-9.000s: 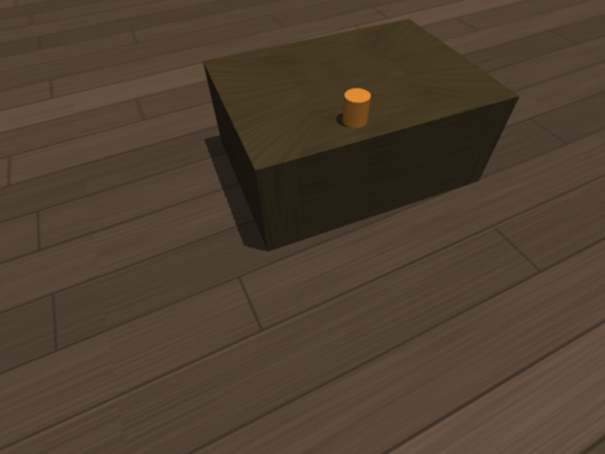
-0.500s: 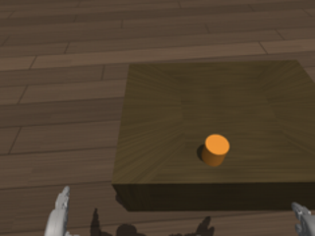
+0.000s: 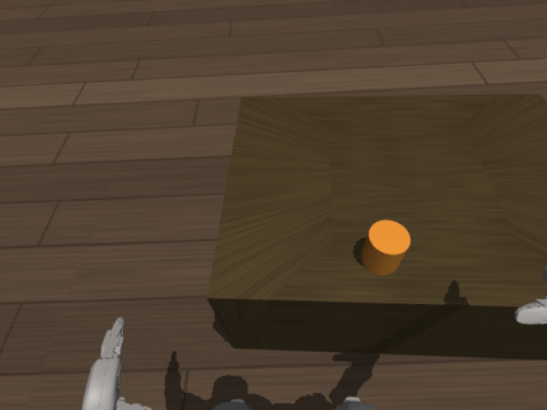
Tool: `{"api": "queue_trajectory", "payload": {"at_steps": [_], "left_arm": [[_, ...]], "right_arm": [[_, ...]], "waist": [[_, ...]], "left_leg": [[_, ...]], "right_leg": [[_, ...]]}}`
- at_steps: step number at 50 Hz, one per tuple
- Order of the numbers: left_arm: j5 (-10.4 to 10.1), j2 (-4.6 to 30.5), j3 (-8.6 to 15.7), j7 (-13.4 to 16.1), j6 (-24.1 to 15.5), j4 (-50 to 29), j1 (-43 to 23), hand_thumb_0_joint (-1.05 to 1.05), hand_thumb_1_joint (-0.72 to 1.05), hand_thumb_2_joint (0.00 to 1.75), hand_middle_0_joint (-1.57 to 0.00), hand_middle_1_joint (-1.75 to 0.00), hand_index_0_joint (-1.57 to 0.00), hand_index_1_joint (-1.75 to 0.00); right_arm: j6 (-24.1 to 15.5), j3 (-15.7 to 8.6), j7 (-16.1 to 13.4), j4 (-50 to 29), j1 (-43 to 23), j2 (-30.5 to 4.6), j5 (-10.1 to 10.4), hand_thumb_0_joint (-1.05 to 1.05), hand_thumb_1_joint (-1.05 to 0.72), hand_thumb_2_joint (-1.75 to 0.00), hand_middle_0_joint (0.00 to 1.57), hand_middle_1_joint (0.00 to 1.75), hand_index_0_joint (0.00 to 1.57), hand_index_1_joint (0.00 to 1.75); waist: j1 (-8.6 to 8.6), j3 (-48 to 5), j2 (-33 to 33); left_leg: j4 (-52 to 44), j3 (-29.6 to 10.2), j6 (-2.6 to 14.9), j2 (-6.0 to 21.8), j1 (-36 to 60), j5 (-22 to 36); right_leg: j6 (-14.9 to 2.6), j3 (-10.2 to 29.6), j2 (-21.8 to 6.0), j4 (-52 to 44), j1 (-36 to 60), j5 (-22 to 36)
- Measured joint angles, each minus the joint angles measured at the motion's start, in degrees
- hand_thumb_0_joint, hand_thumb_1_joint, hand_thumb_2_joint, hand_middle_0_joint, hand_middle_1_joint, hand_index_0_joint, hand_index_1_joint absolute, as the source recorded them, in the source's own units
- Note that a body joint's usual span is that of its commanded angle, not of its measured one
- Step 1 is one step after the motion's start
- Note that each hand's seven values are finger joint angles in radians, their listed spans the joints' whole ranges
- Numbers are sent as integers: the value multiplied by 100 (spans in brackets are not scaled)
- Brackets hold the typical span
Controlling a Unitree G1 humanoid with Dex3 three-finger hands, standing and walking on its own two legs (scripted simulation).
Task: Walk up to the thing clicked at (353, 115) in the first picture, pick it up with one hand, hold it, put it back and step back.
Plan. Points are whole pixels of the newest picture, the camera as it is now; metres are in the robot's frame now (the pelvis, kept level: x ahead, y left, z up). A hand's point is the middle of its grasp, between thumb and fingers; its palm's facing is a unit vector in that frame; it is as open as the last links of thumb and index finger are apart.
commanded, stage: go down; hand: right
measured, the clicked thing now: (384, 248) +0.49 -0.19 -0.23
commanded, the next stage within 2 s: approach in 1.02 s
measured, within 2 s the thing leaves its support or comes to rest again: neither
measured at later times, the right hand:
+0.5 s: hand out of the picture +0.36 -0.36 +0.04, palm faces +0.19 +0.98 -0.09, open 17.5 cm
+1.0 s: hand out of the picture +0.39 -0.38 +0.07, palm faces +0.19 +0.98 -0.05, open 17.6 cm
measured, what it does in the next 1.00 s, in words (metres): stands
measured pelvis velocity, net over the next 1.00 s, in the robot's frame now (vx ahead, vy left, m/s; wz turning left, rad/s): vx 0.01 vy -0.01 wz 0.02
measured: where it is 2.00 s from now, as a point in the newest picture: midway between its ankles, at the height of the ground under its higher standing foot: outside the picture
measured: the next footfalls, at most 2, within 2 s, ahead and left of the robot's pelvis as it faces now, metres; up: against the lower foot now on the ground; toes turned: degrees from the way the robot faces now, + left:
none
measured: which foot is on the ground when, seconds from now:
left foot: down 0.00-1.00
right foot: down 0.00-1.00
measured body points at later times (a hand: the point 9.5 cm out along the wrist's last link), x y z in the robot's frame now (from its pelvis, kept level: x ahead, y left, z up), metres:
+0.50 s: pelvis +0.01 -0.01 +0.01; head +0.08 -0.03 +0.45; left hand +0.15 +0.27 -0.05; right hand +0.35 -0.42 +0.05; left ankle +0.00 +0.13 -0.69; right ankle +0.02 -0.13 -0.69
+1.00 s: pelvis +0.01 -0.01 +0.01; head +0.08 -0.05 +0.45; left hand +0.15 +0.25 -0.05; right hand +0.37 -0.43 +0.07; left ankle +0.00 +0.13 -0.69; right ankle +0.02 -0.13 -0.69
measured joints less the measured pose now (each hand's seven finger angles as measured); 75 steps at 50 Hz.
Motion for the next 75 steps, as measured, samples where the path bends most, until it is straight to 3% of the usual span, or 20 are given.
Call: {"api": "queue_trajectory", "payload": {"at_steps": [11, 19, 28, 41, 52, 60, 67, 71, 75], "left_arm": [[71, 53, -81, -65, -20, 163, -129, -1, -51, 4, -6, -5, -6, -5], [171, -41, -130, -64, -41, 464, -319, -1, -52, 5, -5, -5, -5, -5], [166, -50, -188, -114, 34, 608, -441, -1, -52, 5, -5, -5, -6, -5], [160, -51, -235, -213, 56, 494, -440, -1, -51, 5, -5, -5, -6, -5], [178, -55, -265, -249, 80, 425, -502, -1, -51, 5, -6, -6, -6, -5], [197, -61, -303, -284, 27, 349, -415, -1, -51, 4, -5, -5, -5, -5], [256, -85, -363, -358, -53, 214, -499, -1, -52, 5, -5, -4, -4, -4], [322, -90, -365, -447, -125, -164, -539, -1, -53, 5, -5, -4, -4, -5], [389, -48, -274, -533, -186, -737, -438, -1, -54, 5, -5, -4, -4, -5]], "right_arm": [[-1057, -552, 443, 1403, -775, -419, 4, -1, 54, -3, 5, 5, 5, 4], [-1708, -635, 722, 2052, -1236, -761, 47, -2, 56, -3, 5, 5, 5, 5], [-2018, -764, 959, 2468, -1549, -947, 98, -2, 54, -4, 5, 5, 5, 4], [-2275, -958, 1024, 2773, -1847, -1163, 96, -2, 55, -3, 5, 5, 5, 4], [-2373, -911, 1113, 3078, -2193, -1398, 107, -2, 56, -3, 5, 5, 5, 4], [-2487, -1026, 1146, 3235, -2386, -1509, 129, -2, 58, -4, 4, 5, 5, 5], [-3100, -1093, 1265, 3557, -2614, -1588, 405, -2, 60, -4, 4, 5, 5, 5], [-3627, -1165, 1359, 3639, -2595, -1421, 612, -2, 60, -4, 4, 5, 5, 5], [-3992, -1334, 1365, 3630, -2486, -1149, 664, -2, 61, -4, 4, 5, 5, 5]], "waist": [[61, 207, 78], [67, 55, 205], [150, 55, 175], [203, 32, 230], [307, 18, 204], [345, 7, 229], [429, -40, 273], [545, -109, 307], [700, -152, 360]], "left_leg": [[-223, -112, -5, -61, -18, 161], [-335, -46, 1, -67, -63, 186], [-428, -69, -29, -85, -130, 236], [-500, -61, -42, -117, -165, 280], [-481, -45, -70, -115, -268, 315], [-445, -58, -79, -121, -416, 331], [56, -44, -79, -117, -1031, 166], [570, -32, -81, -116, -1585, -21], [1074, -12, -75, -137, -2085, -209]], "right_leg": [[-21, -116, -60, -207, 35, 100], [-12, -51, -58, -258, -64, 112], [-40, -73, -74, -278, -152, 111], [-56, -60, -101, -260, -228, 104], [-88, -37, -95, -167, -373, 103], [-100, -45, -102, -115, -524, 103], [-108, -4, -106, 351, -1134, -33], [-106, 34, -114, 841, -1688, -198], [-96, 85, -140, 1349, -2199, -380]]}}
